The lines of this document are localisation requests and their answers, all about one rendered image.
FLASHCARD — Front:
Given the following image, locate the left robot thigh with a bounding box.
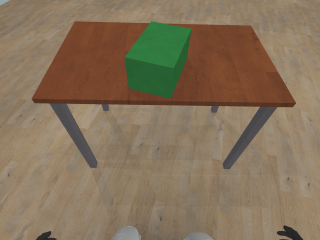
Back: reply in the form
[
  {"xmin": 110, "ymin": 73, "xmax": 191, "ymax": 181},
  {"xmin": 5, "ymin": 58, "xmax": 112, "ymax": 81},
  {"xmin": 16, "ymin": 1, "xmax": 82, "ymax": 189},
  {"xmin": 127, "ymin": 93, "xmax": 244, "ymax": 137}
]
[{"xmin": 111, "ymin": 226, "xmax": 141, "ymax": 240}]

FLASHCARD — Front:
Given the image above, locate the robot right hand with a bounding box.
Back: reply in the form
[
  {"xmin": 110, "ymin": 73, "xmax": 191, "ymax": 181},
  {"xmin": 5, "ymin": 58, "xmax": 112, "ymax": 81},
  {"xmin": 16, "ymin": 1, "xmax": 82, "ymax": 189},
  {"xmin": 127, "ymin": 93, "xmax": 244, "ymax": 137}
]
[{"xmin": 277, "ymin": 225, "xmax": 303, "ymax": 240}]

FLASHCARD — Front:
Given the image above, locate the table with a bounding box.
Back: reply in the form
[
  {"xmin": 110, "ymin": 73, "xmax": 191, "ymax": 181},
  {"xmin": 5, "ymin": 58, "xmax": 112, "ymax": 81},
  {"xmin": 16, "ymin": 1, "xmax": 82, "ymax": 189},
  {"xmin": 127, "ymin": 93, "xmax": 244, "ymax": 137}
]
[{"xmin": 32, "ymin": 21, "xmax": 296, "ymax": 169}]

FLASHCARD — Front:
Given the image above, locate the carton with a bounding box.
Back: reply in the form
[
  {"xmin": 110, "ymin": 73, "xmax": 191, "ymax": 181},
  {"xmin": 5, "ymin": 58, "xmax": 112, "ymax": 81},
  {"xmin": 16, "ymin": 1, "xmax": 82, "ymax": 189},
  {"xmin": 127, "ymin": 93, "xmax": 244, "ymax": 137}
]
[{"xmin": 124, "ymin": 21, "xmax": 192, "ymax": 99}]

